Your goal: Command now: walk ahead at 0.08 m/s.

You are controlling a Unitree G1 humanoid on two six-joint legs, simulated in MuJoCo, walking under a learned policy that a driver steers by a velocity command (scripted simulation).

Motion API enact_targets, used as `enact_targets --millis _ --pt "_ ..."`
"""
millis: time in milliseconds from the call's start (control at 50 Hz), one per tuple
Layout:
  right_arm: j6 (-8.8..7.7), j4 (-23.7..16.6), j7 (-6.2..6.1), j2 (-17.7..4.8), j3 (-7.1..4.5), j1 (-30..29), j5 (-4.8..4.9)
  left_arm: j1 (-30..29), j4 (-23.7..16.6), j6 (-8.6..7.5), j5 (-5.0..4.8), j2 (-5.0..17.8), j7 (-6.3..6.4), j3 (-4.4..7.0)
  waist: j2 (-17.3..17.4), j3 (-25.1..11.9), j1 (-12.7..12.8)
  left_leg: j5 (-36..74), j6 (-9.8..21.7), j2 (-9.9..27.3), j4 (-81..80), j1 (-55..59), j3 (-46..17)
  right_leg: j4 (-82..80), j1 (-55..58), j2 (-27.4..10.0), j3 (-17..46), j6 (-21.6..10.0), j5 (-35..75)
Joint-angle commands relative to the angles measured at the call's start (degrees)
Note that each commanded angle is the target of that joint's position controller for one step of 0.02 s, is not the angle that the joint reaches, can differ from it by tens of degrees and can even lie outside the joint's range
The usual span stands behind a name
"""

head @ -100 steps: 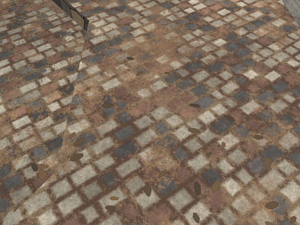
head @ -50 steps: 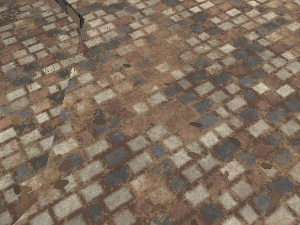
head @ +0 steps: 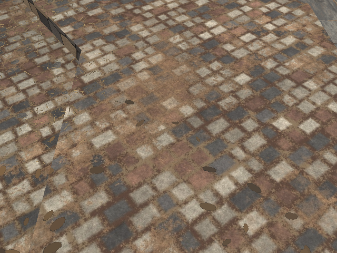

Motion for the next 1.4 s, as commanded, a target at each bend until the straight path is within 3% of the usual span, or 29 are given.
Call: enact_targets --millis 20,80,120,160,220,280,300,320,340,380,460,580,720,760,800,820,840,860,880,920,960,1020,1080,1160,1280,1340,1360,1380,1400 --pt "-0.18 -0.3 -0.14 -4.9 -0.87 2.14 0.24 5.88 0.19 0.02 -0.47 5.94 0.33 1.22 -2.44 -0.61 0.18 -2.38 2.5 -0.95 0.32 4.89 1.09 -7.65 -6.99 -2.83 3.45 -2.47 -3.04" --pt "-1.79 -3.01 0.37 -4.5 -0.87 -2.88 0.87 7.96 -0.98 -0.8 -1.65 11.44 0.65 3.06 -9.36 7.1 2.71 -14.21 3.12 -2.37 13.51 -11.18 4.03 -17.33 -6.68 -14.94 20.79 -10.61 -29.37" --pt "-3.67 -5.06 1.29 -4.5 -0.87 -6.04 1.63 8.3 -1.45 -2.51 -1.06 11.45 0.61 3.33 -9.5 10.97 3.4 -15.45 4.58 2.19 23.34 -21.98 -0.45 -19.93 -3.07 -21.61 28.7 -14.12 -23.89" --pt "-5.03 -5.62 2.09 -5.35 -1.18 -5.73 2.07 7.69 -2.1 -3.62 -1.15 9.88 0.1 3.04 -7.0 10.04 2.62 -16.14 5.4 5.06 23.27 -27.75 -2.29 -17.65 3.54 -20.78 25.18 -12.6 -13.47" --pt "-6.01 -4.68 3.09 -3.84 -1.17 -3.22 1.8 5.23 -3.09 -3.3 -1.73 10.88 -0.7 3.22 -6.33 6.39 0.57 -9.19 4.64 2.07 10.11 -11.45 3.47 -14.76 -3.13 -14.39 13.64 -9.05 -4.7" --pt "-5.31 1.42 2.97 -6.19 -3.29 14.03 1.72 3.53 -3.77 -3.22 -1.61 11.05 -1.05 2.92 -4.28 0.07 -7.36 -0.38 4.18 -3.46 4.13 15.56 6.83 -1.16 -16.27 -8.84 6.04 -6.07 8.77" --pt "-5.53 2.39 2.46 -11.24 -4.7 22.16 1.18 0.6 -5.57 -3.51 -1.25 7.85 -1.15 1.95 7.66 -2.49 -10.83 -7.46 8.53 8.38 -4.81 22.11 -11.23 20.98 -23.39 -3.63 -0.69 -1.74 10.34" --pt "-6.31 2.39 3.04 -15.55 -4.58 26.42 0.33 2.01 -8.01 -4.64 -1.54 2.68 -0.88 0.85 20.01 -8.02 -8.94 -14.21 17.76 21.7 -18.43 28.4 -41.98 39.22 -35.14 3.85 1.37 0.13 -12.41" --pt "-7.23 1.88 3.25 -12.18 -3.14 21.13 -0.13 0.43 -8.6 -5.47 -3.47 5.47 -1.0 1.53 13.03 -4.68 -6.32 -23.99 18.85 23.61 -20.06 23.99 -45.87 48.7 -40.34 -0.19 7.89 -1.52 -11.39" --pt "-7.92 -1.66 3.82 -7.03 -1.11 10.79 0.07 -2.3 -9.19 -6.02 -3.31 7.97 -1.33 2.1 4.5 2.07 -2.95 -18.2 13.74 18.64 -19.41 15.29 -29.36 47.9 -41.95 -6.06 6.46 -4.31 0.76" --pt "-7.31 -1.79 3.36 -5.91 -0.04 12.24 -0.59 -1.41 -8.43 -4.46 -1.73 7.35 -1.48 3.12 3.97 2.36 -0.5 3.22 10.61 12.07 -21.73 8.95 -12.3 36.44 -33.86 -8.96 3.87 -2.91 10.09" --pt "-6.53 -2.6 1.55 -8.08 -0.17 16.28 -0.64 -15.65 -13.62 -4.04 -1.4 5.35 -2.27 2.2 3.04 4.33 -2.92 13.1 10.8 10.61 -23.89 9.74 -5.27 15.79 -35.86 -7.21 1.17 0.1 22.09" --pt "-5.44 -1.86 1.31 -8.68 -1.07 20.99 0.38 -25.46 -17.73 -5.08 -1.98 6.15 -4.8 1.25 3.7 6.5 -4.04 19.45 10.1 13.93 -20.28 19.83 -2.42 3.31 -34.14 -4.5 -0.27 -2.7 21.22" --pt "-5.07 -2.51 1.27 -10.32 -1.68 19.47 0.24 -21.87 -17.52 -5.33 -1.94 8.53 -5.06 2.15 5.74 2.69 -0.89 36.45 8.98 14.56 -14.25 22.38 -1.71 2.48 -26.45 -1.83 -1.81 -4.55 17.26" --pt "-4.3 -3.33 1.35 -10.72 -1.74 17.42 -0.12 -5.68 -13.13 -5.15 -2.0 13.22 -4.48 4.59 7.42 -7.64 7.63 51.95 6.62 11.41 4.78 18.81 1.19 2.61 -4.63 1.82 -3.99 -7.6 16.45" --pt "-4.31 -4.9 1.52 -8.9 -0.86 17.33 -0.76 5.24 -10.75 -4.89 -1.16 17.35 -3.8 5.76 2.29 -15.94 10.91 34.85 4.83 8.46 23.27 3.74 2.32 4.93 15.29 -8.79 8.47 -11.29 15.21" --pt "-5.77 -5.21 2.58 1.04 1.88 25.89 -0.1 9.91 -8.9 -4.84 -0.29 20.85 -4.16 6.16 -14.67 -27.16 5.37 -13.1 1.54 -3.79 45.0 -17.98 -1.58 -3.71 34.69 -23.93 40.33 -21.81 0.75" --pt "-7.66 -5.06 2.9 -4.65 0.58 20.6 1.85 9.19 -8.75 -4.8 -0.47 15.08 -4.08 4.61 -11.15 -25.71 7.81 -18.16 2.9 -2.85 52.66 -24.54 -9.83 -10.76 32.91 -22.58 46.39 -19.66 -3.8" --pt "-8.54 -7.68 2.86 -8.2 -0.35 13.66 3.07 2.88 -9.62 -5.08 -0.92 12.44 -3.87 3.79 -9.61 -15.24 6.85 -14.62 3.92 0.43 53.96 -29.34 -7.94 -11.29 24.68 -20.69 36.05 -16.43 0.69" --pt "-8.41 -8.83 1.73 -8.98 -1.19 8.3 1.51 -5.87 -11.17 -5.8 -0.05 8.72 -4.19 2.39 0.49 -6.98 2.54 -5.61 4.49 5.77 47.22 -23.35 -5.73 -14.29 5.49 -16.65 22.23 -13.34 14.64" --pt "-6.71 -8.23 1.55 -6.18 -1.27 12.26 0.88 -6.3 -10.12 -6.24 0.55 7.34 -4.59 1.91 -2.16 -5.74 -0.91 -4.1 4.51 7.92 43.14 -17.19 -6.34 -16.74 -2.12 -14.48 16.64 -13.45 18.9" --pt "-5.24 -9.99 1.31 -5.42 -1.37 8.86 0.89 -4.19 -8.8 -6.2 0.15 9.92 -3.58 2.26 -2.78 -1.63 -1.86 -1.17 3.05 9.23 35.17 -20.29 -5.13 -21.09 -6.73 -13.9 12.48 -14.04 16.48" --pt "-5.17 -12.42 1.54 -6.03 -1.56 1.88 -0.15 -0.77 -8.08 -5.76 0.01 11.53 -2.32 2.62 -2.01 0.1 -0.26 8.89 1.45 9.33 24.43 -25.36 -4.39 -22.38 -4.68 -13.02 9.76 -13.16 17.1" --pt "-5.74 -14.53 2.39 -4.96 -0.96 -6.52 0.22 3.09 -7.27 -5.31 -0.72 12.25 -1.76 2.69 -2.71 1.16 2.42 19.07 1.18 6.19 9.93 -22.46 -1.23 -22.11 -2.85 -10.63 4.82 -10.54 18.43" --pt "-6.67 -18.04 4.15 -6.51 -0.78 -13.66 0.87 7.92 -5.01 -3.84 -1.46 13.02 -1.52 3.25 -3.69 2.88 3.58 12.78 2.76 4.01 0.74 -22.17 -1.79 -16.0 7.25 -15.0 7.58 -9.55 19.77" --pt "-7.56 -15.04 4.0 -11.07 -3.02 -1.08 0.79 4.66 -6.14 -3.05 -1.43 13.62 -1.38 3.37 -4.85 -4.42 -3.93 8.91 5.06 0.33 -2.21 -3.16 0.72 -2.34 5.98 -12.49 6.87 -6.95 35.78" --pt "-7.75 -12.43 3.42 -15.06 -4.47 10.29 -0.03 3.83 -7.51 -3.1 -0.79 11.24 -1.45 2.4 -2.35 -12.99 -8.28 9.9 8.02 6.07 0.71 14.42 -4.56 12.7 -3.09 -8.89 4.24 -4.83 30.7" --pt "-7.26 -10.8 3.14 -21.07 -6.03 17.78 -1.06 10.65 -8.43 -3.98 -0.84 4.07 -1.75 0.5 11.45 -22.73 -6.67 1.71 16.07 21.66 -2.34 38.01 -28.48 35.89 -26.35 0.37 -0.08 -0.21 7.15" --pt "-7.11 -10.86 3.27 -16.33 -4.55 18.37 -1.01 10.18 -7.79 -5.11 -1.91 6.49 -1.87 0.89 14.41 -26.56 -7.22 -3.23 17.39 24.22 -10.14 38.63 -41.63 45.45 -32.97 1.32 8.65 -0.56 -13.65"
Velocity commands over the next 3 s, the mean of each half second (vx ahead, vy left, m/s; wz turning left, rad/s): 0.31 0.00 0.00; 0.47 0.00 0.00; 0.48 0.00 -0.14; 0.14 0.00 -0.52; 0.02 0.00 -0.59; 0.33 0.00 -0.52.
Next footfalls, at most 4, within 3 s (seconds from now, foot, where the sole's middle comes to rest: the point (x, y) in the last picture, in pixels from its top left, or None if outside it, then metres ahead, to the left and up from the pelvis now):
0.30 left None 0.14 0.15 -0.77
0.82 right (198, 250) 0.52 -0.08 -0.77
1.36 left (139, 182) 0.82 0.17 -0.77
1.84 right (193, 164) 0.92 -0.08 -0.77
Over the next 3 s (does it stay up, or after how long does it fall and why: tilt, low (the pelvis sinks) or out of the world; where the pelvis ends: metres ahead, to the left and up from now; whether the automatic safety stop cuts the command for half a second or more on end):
stays up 0.92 -0.08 0.01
